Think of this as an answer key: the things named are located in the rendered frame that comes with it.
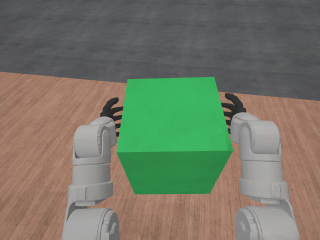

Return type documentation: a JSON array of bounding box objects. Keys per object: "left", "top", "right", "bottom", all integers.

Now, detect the right robot upper arm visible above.
[{"left": 234, "top": 206, "right": 300, "bottom": 240}]

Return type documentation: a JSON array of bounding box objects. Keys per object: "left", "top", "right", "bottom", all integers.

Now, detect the left robot hand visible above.
[{"left": 100, "top": 97, "right": 123, "bottom": 137}]

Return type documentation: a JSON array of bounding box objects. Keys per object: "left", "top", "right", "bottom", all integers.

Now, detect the left robot forearm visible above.
[{"left": 61, "top": 116, "right": 117, "bottom": 240}]

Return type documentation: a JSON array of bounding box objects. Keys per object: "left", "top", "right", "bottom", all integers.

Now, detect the carton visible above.
[{"left": 116, "top": 77, "right": 233, "bottom": 195}]

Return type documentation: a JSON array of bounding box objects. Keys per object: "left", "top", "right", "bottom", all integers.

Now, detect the left robot upper arm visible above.
[{"left": 62, "top": 208, "right": 120, "bottom": 240}]

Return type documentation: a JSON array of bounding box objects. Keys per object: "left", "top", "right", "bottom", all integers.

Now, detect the right robot hand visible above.
[{"left": 221, "top": 93, "right": 246, "bottom": 134}]

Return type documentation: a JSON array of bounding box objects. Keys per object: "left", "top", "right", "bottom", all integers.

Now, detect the right robot forearm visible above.
[{"left": 230, "top": 112, "right": 300, "bottom": 240}]

